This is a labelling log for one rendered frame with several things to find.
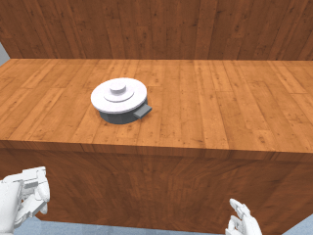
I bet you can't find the robot right hand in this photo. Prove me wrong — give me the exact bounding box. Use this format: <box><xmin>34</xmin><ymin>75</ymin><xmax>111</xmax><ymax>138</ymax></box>
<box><xmin>225</xmin><ymin>199</ymin><xmax>262</xmax><ymax>235</ymax></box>

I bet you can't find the table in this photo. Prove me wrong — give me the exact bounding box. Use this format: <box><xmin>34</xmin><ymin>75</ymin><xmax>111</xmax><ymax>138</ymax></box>
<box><xmin>0</xmin><ymin>0</ymin><xmax>313</xmax><ymax>235</ymax></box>

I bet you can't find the robot left hand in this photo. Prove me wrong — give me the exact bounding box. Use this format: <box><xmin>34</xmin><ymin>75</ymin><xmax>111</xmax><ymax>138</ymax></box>
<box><xmin>0</xmin><ymin>166</ymin><xmax>50</xmax><ymax>234</ymax></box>

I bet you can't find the pot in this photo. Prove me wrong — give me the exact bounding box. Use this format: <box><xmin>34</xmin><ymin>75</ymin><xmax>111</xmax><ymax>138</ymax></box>
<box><xmin>99</xmin><ymin>96</ymin><xmax>153</xmax><ymax>124</ymax></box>

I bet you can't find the lid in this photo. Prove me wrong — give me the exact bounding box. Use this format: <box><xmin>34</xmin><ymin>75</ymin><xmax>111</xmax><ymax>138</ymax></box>
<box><xmin>91</xmin><ymin>77</ymin><xmax>148</xmax><ymax>114</ymax></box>

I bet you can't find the knob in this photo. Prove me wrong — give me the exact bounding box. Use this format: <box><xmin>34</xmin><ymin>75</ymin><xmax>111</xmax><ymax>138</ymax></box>
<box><xmin>110</xmin><ymin>81</ymin><xmax>126</xmax><ymax>94</ymax></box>

